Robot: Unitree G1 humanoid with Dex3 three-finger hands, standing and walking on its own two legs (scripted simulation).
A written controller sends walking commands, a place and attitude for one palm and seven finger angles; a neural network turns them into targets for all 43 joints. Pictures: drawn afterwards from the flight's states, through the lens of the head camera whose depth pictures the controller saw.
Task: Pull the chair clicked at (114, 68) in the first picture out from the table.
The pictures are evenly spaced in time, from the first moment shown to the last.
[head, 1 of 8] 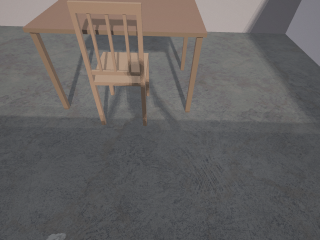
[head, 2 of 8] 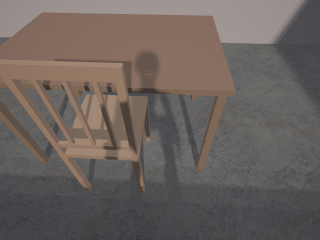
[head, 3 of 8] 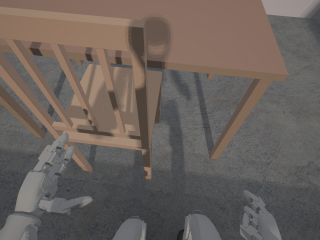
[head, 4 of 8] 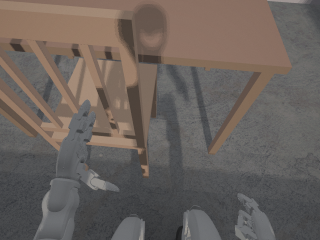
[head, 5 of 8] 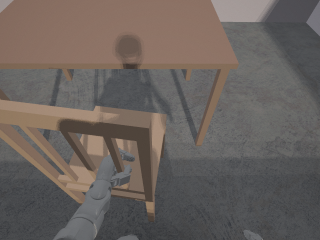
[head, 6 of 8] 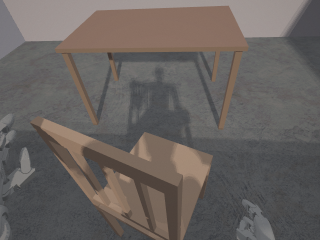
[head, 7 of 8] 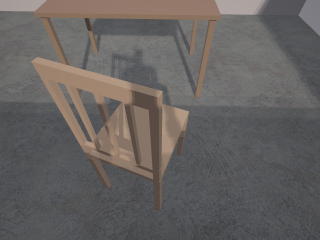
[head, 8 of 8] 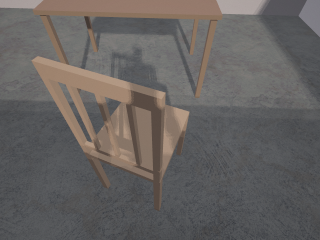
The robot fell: no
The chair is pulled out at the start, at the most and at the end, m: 0.00 0.75 0.75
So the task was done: yes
